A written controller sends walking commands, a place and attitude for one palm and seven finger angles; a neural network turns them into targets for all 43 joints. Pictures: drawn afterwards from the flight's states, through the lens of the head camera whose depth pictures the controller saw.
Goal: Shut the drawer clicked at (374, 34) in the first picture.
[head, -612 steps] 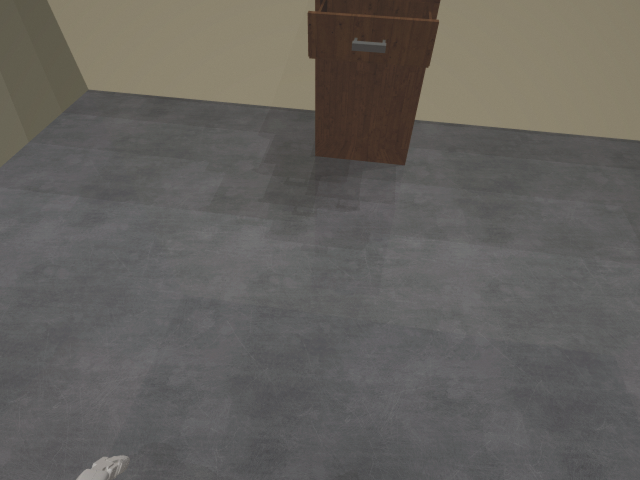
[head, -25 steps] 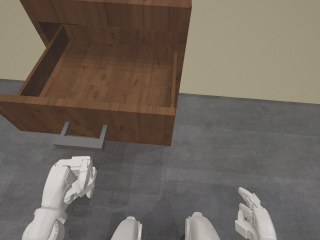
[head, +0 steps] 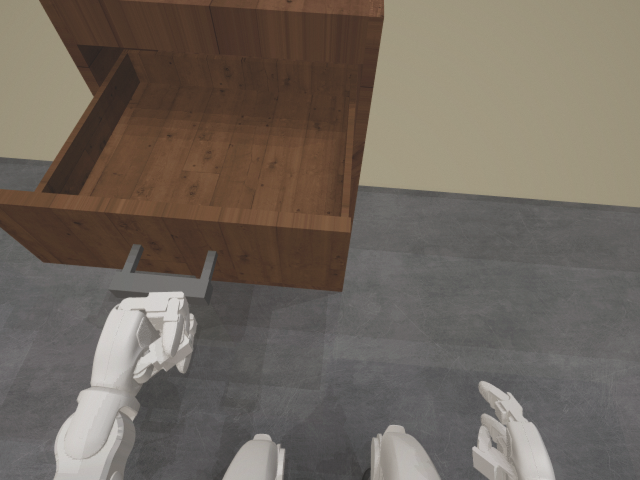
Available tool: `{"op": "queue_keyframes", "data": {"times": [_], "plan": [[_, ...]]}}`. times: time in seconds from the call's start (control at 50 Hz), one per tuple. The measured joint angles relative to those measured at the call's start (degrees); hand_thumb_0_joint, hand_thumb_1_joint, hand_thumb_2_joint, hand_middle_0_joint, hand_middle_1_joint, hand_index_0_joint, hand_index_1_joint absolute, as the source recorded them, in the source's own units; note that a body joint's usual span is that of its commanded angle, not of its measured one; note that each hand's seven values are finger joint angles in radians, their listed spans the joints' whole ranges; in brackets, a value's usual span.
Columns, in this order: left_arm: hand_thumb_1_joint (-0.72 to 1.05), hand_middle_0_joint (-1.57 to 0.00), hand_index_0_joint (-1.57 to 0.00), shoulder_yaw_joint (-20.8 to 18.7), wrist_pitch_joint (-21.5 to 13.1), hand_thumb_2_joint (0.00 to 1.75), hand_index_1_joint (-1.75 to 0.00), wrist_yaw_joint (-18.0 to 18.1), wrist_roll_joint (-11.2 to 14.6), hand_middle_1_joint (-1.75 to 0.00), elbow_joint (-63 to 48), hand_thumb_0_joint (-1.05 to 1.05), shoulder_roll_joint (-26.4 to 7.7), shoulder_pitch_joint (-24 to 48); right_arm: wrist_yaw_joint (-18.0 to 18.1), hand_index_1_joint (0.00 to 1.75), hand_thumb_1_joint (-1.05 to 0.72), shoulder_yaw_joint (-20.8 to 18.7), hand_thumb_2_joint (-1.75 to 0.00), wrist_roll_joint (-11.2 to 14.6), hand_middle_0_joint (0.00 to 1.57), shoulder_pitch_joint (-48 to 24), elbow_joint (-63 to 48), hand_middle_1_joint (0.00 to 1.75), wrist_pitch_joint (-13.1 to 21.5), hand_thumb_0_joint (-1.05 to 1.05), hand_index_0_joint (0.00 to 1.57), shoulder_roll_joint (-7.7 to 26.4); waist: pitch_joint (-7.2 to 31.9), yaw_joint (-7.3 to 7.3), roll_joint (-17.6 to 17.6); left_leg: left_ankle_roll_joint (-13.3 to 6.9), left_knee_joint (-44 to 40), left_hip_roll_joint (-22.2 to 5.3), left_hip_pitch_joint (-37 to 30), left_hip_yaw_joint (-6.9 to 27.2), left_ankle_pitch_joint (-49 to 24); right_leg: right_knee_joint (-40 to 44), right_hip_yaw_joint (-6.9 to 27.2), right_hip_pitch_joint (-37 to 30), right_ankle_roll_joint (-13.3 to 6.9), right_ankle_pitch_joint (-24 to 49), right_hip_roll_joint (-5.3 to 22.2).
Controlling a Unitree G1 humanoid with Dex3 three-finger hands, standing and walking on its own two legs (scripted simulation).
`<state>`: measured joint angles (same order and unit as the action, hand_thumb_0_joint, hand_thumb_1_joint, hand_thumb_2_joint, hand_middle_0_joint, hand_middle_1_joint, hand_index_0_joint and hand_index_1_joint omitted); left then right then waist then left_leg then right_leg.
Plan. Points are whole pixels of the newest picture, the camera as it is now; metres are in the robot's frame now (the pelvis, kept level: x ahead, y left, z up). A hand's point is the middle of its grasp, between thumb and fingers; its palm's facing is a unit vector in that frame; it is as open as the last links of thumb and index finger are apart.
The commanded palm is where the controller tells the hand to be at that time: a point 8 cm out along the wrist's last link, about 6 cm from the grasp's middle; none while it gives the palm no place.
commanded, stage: push the drawer shut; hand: left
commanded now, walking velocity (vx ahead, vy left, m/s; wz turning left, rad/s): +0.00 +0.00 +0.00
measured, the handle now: (168, 272) +0.35 +0.20 +0.04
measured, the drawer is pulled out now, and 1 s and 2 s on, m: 0.30 0.17 0.05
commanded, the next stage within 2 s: none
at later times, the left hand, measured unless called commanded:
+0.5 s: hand (197, 299) +0.32 +0.16 +0.04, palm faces -0.09 -0.99 -0.07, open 2.9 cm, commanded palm +0.33 +0.20 +0.05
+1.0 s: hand (212, 246) +0.39 +0.15 +0.04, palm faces -0.08 -0.99 -0.07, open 2.9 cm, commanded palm +0.39 +0.20 +0.05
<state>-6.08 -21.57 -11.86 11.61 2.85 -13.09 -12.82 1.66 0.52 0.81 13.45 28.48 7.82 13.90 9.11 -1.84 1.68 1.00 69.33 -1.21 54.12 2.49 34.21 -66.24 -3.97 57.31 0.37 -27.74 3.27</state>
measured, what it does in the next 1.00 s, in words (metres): stands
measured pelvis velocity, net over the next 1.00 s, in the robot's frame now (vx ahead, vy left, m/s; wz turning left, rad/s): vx -0.03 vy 0.00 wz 0.00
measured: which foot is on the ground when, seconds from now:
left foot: down 0.00-1.00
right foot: down 0.00-1.00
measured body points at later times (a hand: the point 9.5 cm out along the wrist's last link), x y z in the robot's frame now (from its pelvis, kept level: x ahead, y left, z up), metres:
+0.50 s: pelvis -0.03 +0.00 +0.00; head +0.07 +0.01 +0.44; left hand +0.32 +0.21 +0.04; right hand +0.13 -0.24 -0.10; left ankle -0.01 +0.13 -0.64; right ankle +0.04 -0.13 -0.64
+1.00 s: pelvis -0.03 +0.00 +0.00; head +0.09 +0.01 +0.43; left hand +0.39 +0.21 +0.04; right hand +0.07 -0.25 -0.12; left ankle -0.01 +0.13 -0.64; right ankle +0.04 -0.13 -0.64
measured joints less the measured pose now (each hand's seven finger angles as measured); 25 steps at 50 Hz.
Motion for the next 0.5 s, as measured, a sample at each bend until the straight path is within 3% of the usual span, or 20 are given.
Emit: {"op": "queue_keyframes", "data": {"times": [0.2,0.36,0.5], "plan": [[0.83,-1.40,-1.40,1.1,-0.9,0.98,-1.60,-0.1,-1.1,-1.59,6.2,-0.06,-0.3,8.9,0.8,0.30,-0.90,0.3,-0.90,0.1,0.20,-1.6,3.0,0.30,0.1,0.01,0.20,0.6,-1.2,1.25,-0.4,-0.1,1.6,0.8,2.4,0.7,-0.7,-1.3,-0.5,1.9,0.0,0.5,0.8],[0.79,-1.40,-1.40,0.5,1.3,0.98,-1.60,0.0,-1.0,-1.59,12.6,-0.05,-1.4,16.8,1.3,0.30,-0.90,1.1,-0.90,0.5,0.20,-2.3,3.9,0.30,0.1,0.01,0.20,0.1,-1.5,0.52,-0.4,-0.2,1.0,0.9,2.6,0.6,-2.0,-0.4,-0.5,1.9,0.0,2.0,0.8],[0.80,-1.40,-1.40,0.5,1.2,0.98,-1.60,1.6,-1.8,-1.59,18.7,-0.03,-1.3,23.0,1.2,0.30,-0.90,1.3,-0.90,0.5,0.20,-1.2,4.5,0.30,0.0,0.01,0.21,0.3,-1.5,-0.09,-0.7,-0.4,0.4,1.1,2.7,0.2,-2.9,0.1,0.0,2.1,0.2,2.8,1.0]]}}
